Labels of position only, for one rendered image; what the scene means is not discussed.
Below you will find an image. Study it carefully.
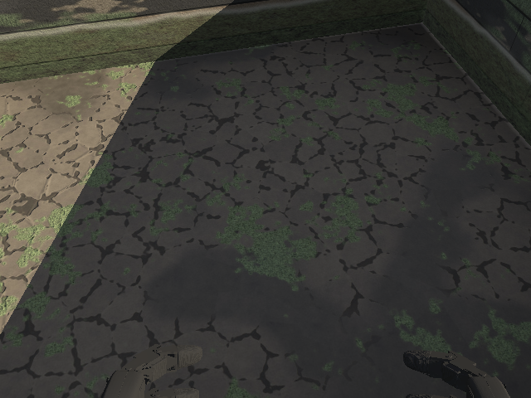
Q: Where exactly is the robot right hand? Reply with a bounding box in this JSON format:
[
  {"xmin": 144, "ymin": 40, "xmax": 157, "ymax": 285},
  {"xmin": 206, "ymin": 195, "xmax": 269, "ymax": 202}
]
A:
[{"xmin": 403, "ymin": 350, "xmax": 510, "ymax": 398}]

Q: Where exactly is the robot left hand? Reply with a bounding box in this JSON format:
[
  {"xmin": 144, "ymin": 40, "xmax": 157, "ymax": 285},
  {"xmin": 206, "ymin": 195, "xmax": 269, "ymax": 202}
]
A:
[{"xmin": 101, "ymin": 344, "xmax": 202, "ymax": 398}]

